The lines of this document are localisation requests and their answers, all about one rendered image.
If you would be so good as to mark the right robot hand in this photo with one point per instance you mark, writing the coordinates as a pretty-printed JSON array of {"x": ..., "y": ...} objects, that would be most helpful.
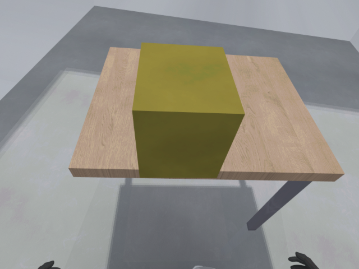
[{"x": 303, "y": 259}]

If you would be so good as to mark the table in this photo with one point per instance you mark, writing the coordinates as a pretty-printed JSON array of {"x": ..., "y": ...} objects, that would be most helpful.
[{"x": 277, "y": 139}]

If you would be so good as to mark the carton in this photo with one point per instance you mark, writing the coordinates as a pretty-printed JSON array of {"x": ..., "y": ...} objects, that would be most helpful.
[{"x": 186, "y": 111}]

